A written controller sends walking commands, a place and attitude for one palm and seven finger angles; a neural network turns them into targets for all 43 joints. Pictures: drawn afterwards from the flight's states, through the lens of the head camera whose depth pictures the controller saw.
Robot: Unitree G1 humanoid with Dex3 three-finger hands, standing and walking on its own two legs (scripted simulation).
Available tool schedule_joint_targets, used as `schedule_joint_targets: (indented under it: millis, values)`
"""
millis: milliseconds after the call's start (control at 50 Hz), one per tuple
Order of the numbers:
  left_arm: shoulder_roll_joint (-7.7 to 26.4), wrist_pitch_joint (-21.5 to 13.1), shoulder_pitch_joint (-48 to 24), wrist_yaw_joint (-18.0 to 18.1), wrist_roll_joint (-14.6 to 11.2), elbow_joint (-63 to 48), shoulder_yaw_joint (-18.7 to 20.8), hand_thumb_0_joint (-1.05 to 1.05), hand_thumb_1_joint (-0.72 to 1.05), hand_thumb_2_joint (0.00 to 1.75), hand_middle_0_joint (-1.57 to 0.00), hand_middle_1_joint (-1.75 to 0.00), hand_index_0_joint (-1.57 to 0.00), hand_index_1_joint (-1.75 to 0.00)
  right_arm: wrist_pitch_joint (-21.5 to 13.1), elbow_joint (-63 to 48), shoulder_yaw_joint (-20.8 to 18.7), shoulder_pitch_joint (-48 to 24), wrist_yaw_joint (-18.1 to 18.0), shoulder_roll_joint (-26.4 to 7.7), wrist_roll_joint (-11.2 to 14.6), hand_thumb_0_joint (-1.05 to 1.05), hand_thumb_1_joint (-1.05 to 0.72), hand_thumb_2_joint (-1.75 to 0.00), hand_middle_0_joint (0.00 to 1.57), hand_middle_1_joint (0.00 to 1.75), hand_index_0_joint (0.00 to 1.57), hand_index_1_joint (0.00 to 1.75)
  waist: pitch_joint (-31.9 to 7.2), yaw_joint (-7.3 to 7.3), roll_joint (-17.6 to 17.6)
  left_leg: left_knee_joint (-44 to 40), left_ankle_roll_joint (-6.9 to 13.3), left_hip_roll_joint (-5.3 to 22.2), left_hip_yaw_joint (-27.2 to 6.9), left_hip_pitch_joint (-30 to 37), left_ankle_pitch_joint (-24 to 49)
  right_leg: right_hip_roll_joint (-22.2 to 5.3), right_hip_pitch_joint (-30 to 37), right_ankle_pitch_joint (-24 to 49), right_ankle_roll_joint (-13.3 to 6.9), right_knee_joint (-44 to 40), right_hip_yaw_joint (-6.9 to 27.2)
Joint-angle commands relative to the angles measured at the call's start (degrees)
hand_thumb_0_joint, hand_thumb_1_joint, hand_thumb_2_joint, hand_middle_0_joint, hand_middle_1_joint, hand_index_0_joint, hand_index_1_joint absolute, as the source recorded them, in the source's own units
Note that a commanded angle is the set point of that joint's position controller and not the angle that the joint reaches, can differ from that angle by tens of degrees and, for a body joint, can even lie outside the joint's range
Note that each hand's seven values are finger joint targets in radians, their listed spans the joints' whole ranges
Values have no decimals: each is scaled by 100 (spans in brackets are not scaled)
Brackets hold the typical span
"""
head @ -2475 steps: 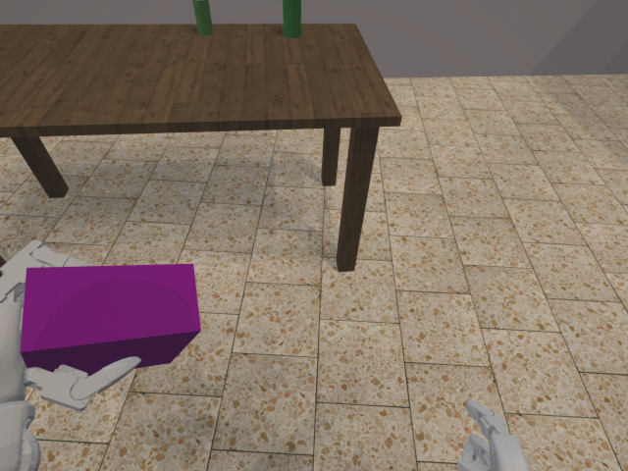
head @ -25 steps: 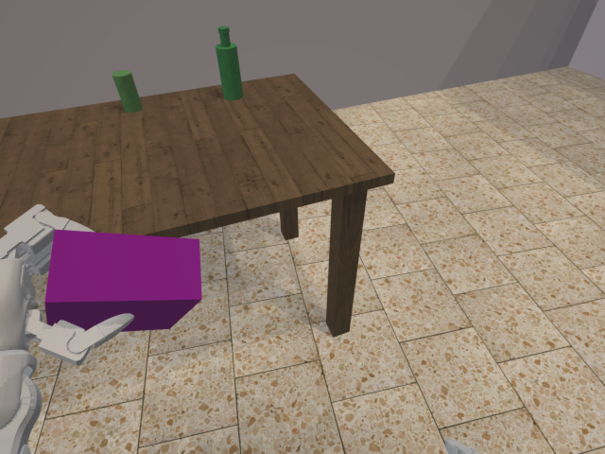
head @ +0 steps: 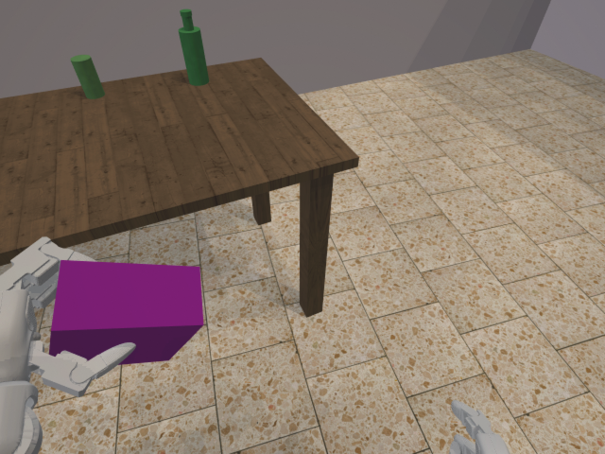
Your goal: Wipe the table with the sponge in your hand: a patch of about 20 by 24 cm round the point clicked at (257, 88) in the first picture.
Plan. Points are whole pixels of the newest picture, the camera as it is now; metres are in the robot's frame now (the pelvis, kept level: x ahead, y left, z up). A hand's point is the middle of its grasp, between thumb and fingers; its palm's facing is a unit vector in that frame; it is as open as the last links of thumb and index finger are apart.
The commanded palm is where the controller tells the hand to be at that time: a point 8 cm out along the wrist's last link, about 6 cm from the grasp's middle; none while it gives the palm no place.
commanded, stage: stop stepping back and stand still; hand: left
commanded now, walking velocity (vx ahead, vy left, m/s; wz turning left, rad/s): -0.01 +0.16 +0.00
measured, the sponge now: (145, 318) +0.24 +0.19 +0.12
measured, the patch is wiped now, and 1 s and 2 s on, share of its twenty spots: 1.00 1.00 1.00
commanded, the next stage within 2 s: stand and wait in 0.12 s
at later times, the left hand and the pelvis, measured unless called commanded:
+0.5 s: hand (82, 293) +0.24 +0.24 +0.16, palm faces +0.34 -0.87 -0.35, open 10.5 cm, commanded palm +0.19 +0.29 +0.19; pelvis +0.03 +0.02 +0.01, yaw -1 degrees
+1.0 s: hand (67, 297) +0.23 +0.25 +0.17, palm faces +0.36 -0.87 -0.35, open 10.5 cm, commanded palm +0.18 +0.30 +0.19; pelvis +0.01 +0.02 +0.01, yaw -1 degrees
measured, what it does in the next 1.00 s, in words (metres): stands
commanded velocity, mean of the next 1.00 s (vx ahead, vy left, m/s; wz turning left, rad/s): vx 0.00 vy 0.02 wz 0.00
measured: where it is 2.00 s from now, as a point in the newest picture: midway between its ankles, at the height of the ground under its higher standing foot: outside the picture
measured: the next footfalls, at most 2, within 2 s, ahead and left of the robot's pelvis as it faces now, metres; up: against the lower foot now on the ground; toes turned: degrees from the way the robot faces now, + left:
none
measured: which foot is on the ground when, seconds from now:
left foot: down 0.00-1.00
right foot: down 0.00-1.00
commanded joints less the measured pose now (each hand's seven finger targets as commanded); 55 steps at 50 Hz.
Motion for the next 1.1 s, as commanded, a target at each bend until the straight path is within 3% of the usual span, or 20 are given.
schedule_joint_targets:
  millis: [0,40,60,100,140,160,180,220,260,300,340,380,480,520,700,720,840,900,960,1080]
  values:
    - [1458,-721,-801,112,-93,-2031,877,0,10,130,-120,-160,-120,-160,-353,-770,-452,-795,13,-705,45,0,-90,-90,20,30,20,30,-450,70,-1147,1524,6,15,-394,-963,-95,-2137,777,942,-971,-1780,2468]
    - [1457,-767,-494,170,-164,-2238,991,0,10,130,-120,-160,-120,-160,-266,-812,-424,-839,5,-626,8,0,-90,-90,20,30,20,30,-294,61,-709,238,106,237,-439,-59,71,-2039,68,572,-853,-1435,1821]
    - [1396,-762,-278,216,-146,-2222,996,0,10,130,-120,-160,-120,-160,-208,-821,-368,-880,-16,-511,-9,0,-90,-90,20,30,20,30,-324,50,-597,-475,143,187,-274,507,292,-1827,-172,110,-702,-1303,1512]
    - [1275,-767,-23,307,-103,-2148,923,0,10,130,-120,-160,-120,-160,-161,-825,-343,-890,-103,-521,-39,0,-90,-90,20,30,20,30,-351,25,130,-1739,117,-131,94,1262,772,-1147,-264,-380,-355,-717,916]
    - [1104,-777,-49,373,-133,-2008,820,0,10,130,-120,-160,-120,-160,-212,-922,-423,-965,-135,-756,-41,0,-90,-90,20,30,20,30,-198,170,1026,-2356,456,512,-1044,943,494,-384,-306,-522,1,-45,481]
    - [1069,-738,-116,384,-111,-1856,820,0,10,130,-120,-160,-120,-160,-241,-938,-426,-954,-128,-772,18,0,-90,-90,20,30,20,30,-259,220,867,-2420,509,644,-1184,760,554,-189,-84,-358,109,36,337]
    - [981,-704,13,384,-160,-1575,789,0,10,130,-120,-160,-120,-160,-252,-1006,-452,-908,-156,-833,77,0,-90,-90,20,30,20,30,-358,226,439,-2253,478,617,-1190,653,1157,-110,228,52,154,35,287]
    - [1048,-666,107,318,-109,-1366,853,0,10,130,-120,-160,-120,-160,-265,-909,-387,-894,-143,-649,60,0,-90,-90,20,30,20,30,-450,169,138,-1888,315,287,-626,669,1912,-276,515,733,135,-293,385]
    - [933,-648,-22,263,-120,-1255,700,0,10,130,-120,-160,-120,-160,-262,-895,-415,-912,-98,-665,67,0,-90,-90,20,30,20,30,-454,122,-499,-1516,164,130,-351,657,2062,-519,659,1268,43,-572,658]
    - [859,-631,-148,226,-123,-1300,530,0,10,130,-120,-160,-120,-160,-264,-884,-408,-960,-82,-664,52,0,-90,-90,20,30,20,30,-449,72,-647,-1423,101,67,-224,790,2045,-711,579,1442,-42,-681,827]
    - [889,-644,-208,229,-119,-1490,520,0,10,130,-120,-160,-120,-160,-265,-905,-404,-980,-78,-665,25,0,-90,-90,20,30,20,30,-595,90,-413,-1544,104,96,-219,963,2304,-659,663,1640,-32,-618,751]
    - [1055,-636,-244,253,-103,-1700,617,0,10,130,-120,-160,-120,-160,-252,-961,-372,-1081,-92,-683,7,0,-90,-90,20,30,20,30,-518,136,87,-1789,118,159,-354,983,2392,-518,609,1406,9,-544,613]
    - [1218,-621,-129,312,-129,-1860,834,0,10,130,-120,-160,-120,-160,-173,-1022,-329,-1108,-118,-626,-3,0,-90,-90,20,30,20,30,-624,183,199,-1904,100,174,-344,1022,2597,-390,809,1469,30,-625,532]
    - [1077,-611,-155,306,-142,-1783,734,0,10,130,-120,-160,-120,-160,-132,-1008,-307,-1106,-112,-585,-1,0,-90,-90,20,30,20,30,-576,177,299,-1932,80,179,-280,1056,2547,-353,793,1460,33,-699,541]
    - [809,-528,-382,264,-125,-1408,400,0,10,130,-120,-160,-120,-160,-84,-1029,-268,-1120,-141,-605,-3,0,-90,-90,20,30,20,30,-388,154,215,-2259,65,176,-303,844,1555,-258,725,877,67,-886,498]
    - [842,-521,-422,274,-122,-1365,420,0,10,130,-120,-160,-120,-160,-87,-1031,-266,-1123,-143,-620,-6,0,-90,-90,20,30,20,30,-340,156,86,-2281,62,157,-330,777,1468,-252,731,834,70,-921,489]
    - [997,-552,-451,315,-111,-1514,546,0,10,130,-120,-160,-120,-160,-107,-1008,-262,-1154,-159,-606,-31,0,-90,-90,20,30,20,30,-358,185,94,-2291,57,89,-291,717,1225,-292,760,683,42,-1054,549]
    - [997,-586,-407,326,-103,-1610,562,0,10,130,-120,-160,-120,-160,-109,-997,-256,-1140,-159,-600,-41,0,-90,-90,20,30,20,30,-335,185,333,-2365,47,92,-317,655,1109,-275,778,540,29,-1043,528]
    - [986,-590,-264,329,-119,-1519,589,0,10,130,-120,-160,-120,-160,-123,-978,-270,-1108,-149,-598,-36,0,-90,-90,20,30,20,30,-395,180,101,-2295,36,63,-282,698,1169,-286,790,588,32,-1094,542]
    - [919,-545,-181,295,-130,-1205,549,0,10,130,-120,-160,-120,-160,-132,-963,-304,-1106,-165,-644,-21,0,-90,-90,20,30,20,30,-316,156,-35,-2205,26,57,-203,817,1214,-327,565,511,39,-1202,593]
